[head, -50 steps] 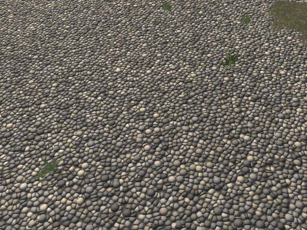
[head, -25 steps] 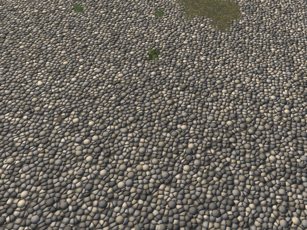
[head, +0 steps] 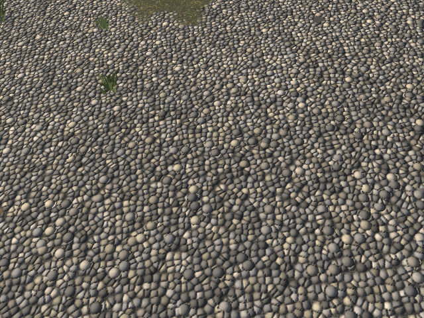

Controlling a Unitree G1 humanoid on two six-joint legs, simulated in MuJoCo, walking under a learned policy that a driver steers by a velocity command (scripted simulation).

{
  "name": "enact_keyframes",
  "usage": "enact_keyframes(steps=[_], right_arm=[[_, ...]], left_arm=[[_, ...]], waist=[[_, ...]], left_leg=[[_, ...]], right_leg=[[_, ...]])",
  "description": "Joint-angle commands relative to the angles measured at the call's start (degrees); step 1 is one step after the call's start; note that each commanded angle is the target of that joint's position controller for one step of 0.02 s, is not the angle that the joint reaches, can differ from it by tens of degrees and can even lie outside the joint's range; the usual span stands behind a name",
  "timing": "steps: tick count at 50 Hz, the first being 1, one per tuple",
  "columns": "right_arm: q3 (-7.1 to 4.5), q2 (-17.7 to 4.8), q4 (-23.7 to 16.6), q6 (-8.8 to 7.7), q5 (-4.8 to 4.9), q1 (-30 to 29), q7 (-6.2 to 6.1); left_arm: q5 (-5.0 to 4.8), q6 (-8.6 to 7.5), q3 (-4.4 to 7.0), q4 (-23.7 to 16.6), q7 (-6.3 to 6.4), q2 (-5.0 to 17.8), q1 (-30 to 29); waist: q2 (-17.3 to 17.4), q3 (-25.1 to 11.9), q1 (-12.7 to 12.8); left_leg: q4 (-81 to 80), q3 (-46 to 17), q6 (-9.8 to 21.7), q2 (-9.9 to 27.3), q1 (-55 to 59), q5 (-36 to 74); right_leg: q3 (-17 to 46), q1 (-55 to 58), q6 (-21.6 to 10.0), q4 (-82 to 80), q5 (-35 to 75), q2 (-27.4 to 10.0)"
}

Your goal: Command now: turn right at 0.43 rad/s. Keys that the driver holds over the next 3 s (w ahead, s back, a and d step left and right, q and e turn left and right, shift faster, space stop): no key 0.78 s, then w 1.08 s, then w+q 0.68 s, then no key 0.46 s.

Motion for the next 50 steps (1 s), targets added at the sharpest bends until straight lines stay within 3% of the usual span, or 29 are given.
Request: enact_keyframes(steps=[1,3,6,11,13,14,15,16,17,18,19,22,28,32,39,40,42,44,45,46,48,50], right_arm=[[-1.38,-5.45,-3.70,-0.54,-0.23,-0.83,-0.39],[-0.87,-4.04,-2.99,-0.44,0.28,0.55,0.01],[0.15,-2.23,-3.32,-0.32,0.30,-1.05,0.17],[0.38,-2.82,-3.61,-0.51,0.66,-1.43,0.76],[0.62,-1.98,-3.06,-0.98,0.64,0.25,1.10],[0.96,-1.14,-2.49,-1.38,0.18,1.79,1.40],[1.07,-2.06,-2.44,-1.75,-0.78,2.60,1.50],[0.53,-5.68,-3.07,-1.89,-1.31,3.24,1.31],[0.45,-5.98,-1.88,-1.96,-0.92,0.57,1.56],[1.34,-2.16,-3.25,-2.22,-0.64,-1.90,1.96],[1.60,-1.49,-3.14,-2.50,-0.87,-1.78,2.01],[1.77,-2.15,-2.59,-3.49,-0.75,0.40,1.72],[2.34,-1.27,-2.71,-3.15,-0.50,1.69,1.11],[2.62,-0.75,-2.52,-3.15,-0.41,1.82,1.25],[2.93,-0.04,-1.29,-3.32,-0.29,2.28,1.56],[2.99,0.18,-0.66,-3.23,-0.35,3.18,1.54],[2.26,-2.01,-0.07,-2.80,0.31,4.29,1.27],[1.67,-4.14,0.70,-2.95,0.97,7.54,0.79],[1.26,-5.49,1.23,-3.17,1.17,8.45,0.62],[0.99,-6.14,1.53,-3.50,1.28,8.96,0.44],[0.96,-6.03,1.42,-3.94,1.36,7.86,0.63],[1.10,-5.63,0.55,-3.51,2.43,3.25,1.18]], left_arm=[[-0.63,-1.21,1.75,-3.84,1.19,7.86,-2.81],[0.08,-1.24,1.31,-3.44,1.53,7.17,-2.89],[0.21,-1.19,1.14,-2.57,1.82,6.97,-2.61],[0.51,-0.82,0.86,-1.27,0.99,7.20,-2.69],[0.11,-0.81,0.15,-0.70,0.76,5.85,-3.92],[-0.17,-0.88,-0.39,-0.19,0.70,4.62,-4.01],[0.23,-1.31,-0.86,0.62,0.64,3.23,-1.86],[1.33,-1.83,-0.96,1.01,0.48,2.77,0.36],[1.27,-2.02,-0.88,1.15,0.37,1.82,2.68],[1.71,-1.90,-0.67,1.69,0.50,3.83,-0.18],[1.28,-1.63,-0.18,1.36,0.60,4.70,-2.61],[0.84,-0.76,-0.25,1.50,0.86,3.29,-2.69],[0.56,-1.21,-0.16,3.31,0.97,1.94,-1.09],[0.51,-1.25,0.02,4.29,1.32,1.87,-0.11],[0.42,-1.09,0.21,5.81,2.03,1.96,0.99],[0.43,-0.97,0.12,6.46,2.13,1.54,1.93],[-0.08,-0.97,0.42,6.93,2.31,1.98,2.67],[-0.75,-2.44,0.30,5.62,2.06,1.15,0.91],[-1.40,-3.54,0.17,4.87,1.72,0.64,-0.49],[-1.70,-4.49,0.18,4.41,1.37,0.82,-2.02],[-1.89,-5.70,0.27,4.57,0.49,0.81,-1.40],[-1.64,-6.48,0.50,7.56,-0.32,0.37,4.49]], waist=[[-10.27,-8.58,-0.41],[-9.94,-9.67,-0.71],[-10.23,-8.76,0.36],[-11.31,-5.94,1.86],[-10.36,-5.38,0.31],[-9.22,-5.40,-1.14],[-6.97,-6.58,-0.76],[-0.66,-7.68,1.41],[8.12,-7.58,4.95],[6.21,-5.96,2.78],[4.82,-4.73,1.58],[2.31,-3.61,0.81],[-1.91,-3.61,0.08],[-2.99,-3.66,0.15],[-2.75,-3.41,0.38],[-2.31,-4.51,0.41],[0.54,-1.74,-0.02],[5.71,2.91,-1.20],[7.49,5.23,-1.32],[7.12,6.83,-1.85],[6.79,5.62,-1.06],[5.58,2.75,2.81]], left_leg=[[5.37,-2.89,-0.75,0.08,-6.85,5.69],[2.44,-2.32,-1.24,-0.53,-3.91,8.40],[-8.42,-2.49,-1.31,0.01,-0.94,9.11],[-21.08,-1.48,-0.29,-0.59,7.40,6.28],[-30.09,-0.86,0.63,-1.10,12.10,10.69],[-38.42,-0.53,1.43,-1.29,16.96,18.15],[-40.67,-3.47,2.43,1.00,22.25,25.58],[-39.27,-8.36,4.58,6.68,25.58,36.90],[-38.76,-9.57,8.21,7.83,18.65,28.30],[-40.20,-8.64,8.09,5.55,15.01,19.86],[-40.04,-7.07,6.55,3.97,14.18,16.25],[-38.81,-5.37,4.96,2.45,14.19,16.23],[-37.08,-4.49,5.25,1.40,15.57,17.38],[-36.79,-4.19,5.41,0.92,15.56,18.22],[-37.15,-3.84,5.52,0.32,15.04,18.85],[-37.85,-3.60,5.73,-0.08,15.30,13.75],[-40.30,-6.19,8.29,0.48,13.93,-3.95],[-47.85,-18.34,13.77,8.40,14.67,-18.69],[-51.09,-25.33,16.78,13.52,14.94,-21.13],[-52.27,-28.59,18.36,15.74,14.12,-19.14],[-51.63,-25.71,17.59,15.29,15.97,-11.83],[-48.47,-15.67,14.00,9.57,9.47,-3.63]], right_leg=[[14.04,11.15,-10.36,-9.76,30.30,-13.66],[12.32,10.74,-10.48,-10.11,29.81,-12.69],[12.62,10.80,-10.22,-10.40,23.41,-12.28],[16.04,6.13,-11.22,-10.63,12.90,-12.61],[16.58,4.89,-10.08,-9.24,11.77,-11.63],[15.89,3.43,-8.28,-8.43,11.06,-10.37],[15.08,1.59,-5.36,-7.55,8.27,-8.47],[11.35,-0.76,-2.33,-3.27,2.34,-4.45],[5.98,2.91,0.19,-4.42,-2.25,-1.00],[5.85,5.80,1.61,-4.27,-0.28,-1.34],[5.85,5.44,1.32,-3.67,0.95,-1.16],[7.10,4.86,0.11,-3.78,4.74,-1.92],[7.24,4.35,0.68,-3.81,7.05,-2.06],[7.34,5.21,1.14,-3.65,8.64,-2.28],[7.35,6.79,1.59,-3.40,10.39,-2.56],[6.51,7.33,1.53,-3.27,5.89,-1.85],[3.07,2.68,0.83,0.15,-10.72,1.14],[-0.70,-6.38,0.80,7.86,-14.05,1.98],[-1.97,-9.48,0.68,11.03,-11.56,0.62],[-0.54,-11.00,0.14,13.03,-11.01,-1.35],[-0.48,-10.18,-1.30,10.58,-13.66,-2.91],[-4.07,6.36,-2.20,-2.09,-3.01,-0.56]])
